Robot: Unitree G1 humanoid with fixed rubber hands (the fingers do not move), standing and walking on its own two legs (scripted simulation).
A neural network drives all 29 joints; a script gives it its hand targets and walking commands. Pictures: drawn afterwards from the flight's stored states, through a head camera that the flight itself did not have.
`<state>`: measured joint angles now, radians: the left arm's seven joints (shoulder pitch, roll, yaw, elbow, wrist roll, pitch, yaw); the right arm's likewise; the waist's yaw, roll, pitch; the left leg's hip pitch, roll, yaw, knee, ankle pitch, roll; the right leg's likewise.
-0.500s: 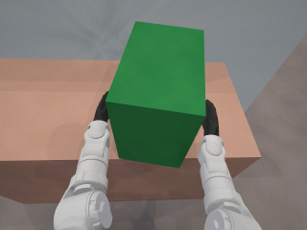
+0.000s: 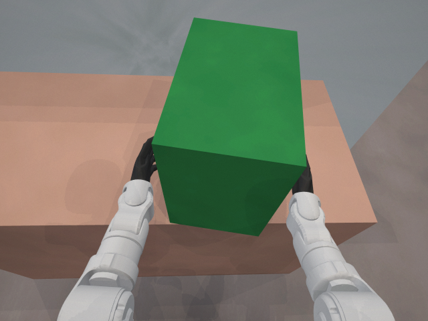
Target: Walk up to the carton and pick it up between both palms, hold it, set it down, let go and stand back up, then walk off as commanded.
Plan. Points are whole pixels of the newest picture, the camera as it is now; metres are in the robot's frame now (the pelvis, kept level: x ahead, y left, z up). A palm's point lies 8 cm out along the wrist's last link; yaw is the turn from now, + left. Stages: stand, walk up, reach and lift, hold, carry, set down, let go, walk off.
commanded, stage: set down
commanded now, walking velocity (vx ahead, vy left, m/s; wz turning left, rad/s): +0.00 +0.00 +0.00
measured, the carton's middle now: (228, 134) +0.47 -0.01 +0.04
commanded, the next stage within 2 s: none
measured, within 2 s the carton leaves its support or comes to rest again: neither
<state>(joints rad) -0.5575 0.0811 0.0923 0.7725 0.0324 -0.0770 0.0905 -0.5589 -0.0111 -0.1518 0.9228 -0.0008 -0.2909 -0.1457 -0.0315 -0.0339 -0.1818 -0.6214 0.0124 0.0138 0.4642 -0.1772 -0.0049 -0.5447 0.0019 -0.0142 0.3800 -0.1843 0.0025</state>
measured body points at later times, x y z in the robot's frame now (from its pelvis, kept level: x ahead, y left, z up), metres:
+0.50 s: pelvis -0.05 +0.00 +0.00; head -0.07 +0.03 +0.45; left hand +0.29 +0.19 +0.04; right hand +0.27 -0.20 +0.03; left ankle +0.00 +0.11 -0.74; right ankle -0.03 -0.13 -0.74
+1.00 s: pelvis -0.02 -0.01 +0.01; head -0.05 +0.02 +0.45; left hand +0.25 +0.20 +0.01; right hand +0.21 -0.22 +0.01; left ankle +0.00 +0.11 -0.74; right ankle -0.03 -0.13 -0.74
